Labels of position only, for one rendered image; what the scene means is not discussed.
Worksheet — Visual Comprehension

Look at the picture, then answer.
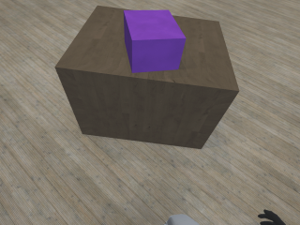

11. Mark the right robot thigh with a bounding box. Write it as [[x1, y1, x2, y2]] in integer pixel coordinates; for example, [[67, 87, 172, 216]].
[[164, 214, 200, 225]]

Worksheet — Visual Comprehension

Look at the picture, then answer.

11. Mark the carton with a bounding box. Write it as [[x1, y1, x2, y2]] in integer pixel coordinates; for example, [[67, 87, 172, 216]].
[[123, 9, 187, 73]]

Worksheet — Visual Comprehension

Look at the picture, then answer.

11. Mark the right robot hand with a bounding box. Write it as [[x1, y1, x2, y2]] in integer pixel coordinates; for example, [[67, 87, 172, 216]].
[[258, 209, 286, 225]]

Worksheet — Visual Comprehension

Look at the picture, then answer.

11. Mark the pedestal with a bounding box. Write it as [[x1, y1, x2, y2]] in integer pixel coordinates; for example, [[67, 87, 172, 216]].
[[55, 6, 239, 149]]

